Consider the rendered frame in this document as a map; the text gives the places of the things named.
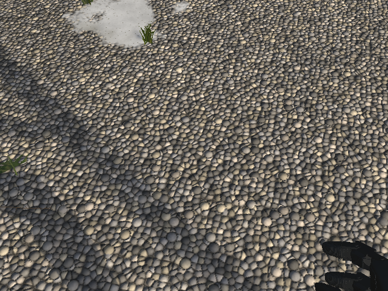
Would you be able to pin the right robot hand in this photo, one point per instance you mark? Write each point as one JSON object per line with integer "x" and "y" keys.
{"x": 364, "y": 257}

